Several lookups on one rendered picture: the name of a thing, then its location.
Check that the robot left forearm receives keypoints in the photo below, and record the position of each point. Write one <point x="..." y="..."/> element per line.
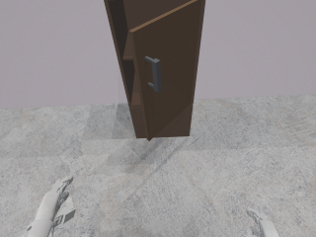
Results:
<point x="40" y="228"/>

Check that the cupboard door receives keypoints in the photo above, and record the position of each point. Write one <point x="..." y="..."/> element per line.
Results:
<point x="172" y="38"/>

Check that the robot right hand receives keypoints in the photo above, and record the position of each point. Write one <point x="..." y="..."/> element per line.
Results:
<point x="267" y="228"/>

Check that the handle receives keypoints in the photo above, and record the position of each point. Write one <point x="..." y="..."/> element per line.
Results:
<point x="156" y="73"/>

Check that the robot left hand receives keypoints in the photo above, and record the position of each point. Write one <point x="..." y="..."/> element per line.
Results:
<point x="49" y="207"/>

